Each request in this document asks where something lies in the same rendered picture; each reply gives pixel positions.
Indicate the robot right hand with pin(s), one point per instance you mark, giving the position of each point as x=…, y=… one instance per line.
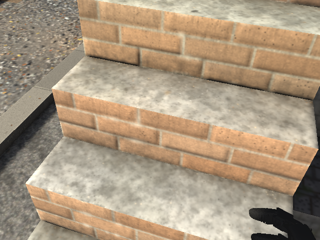
x=283, y=221

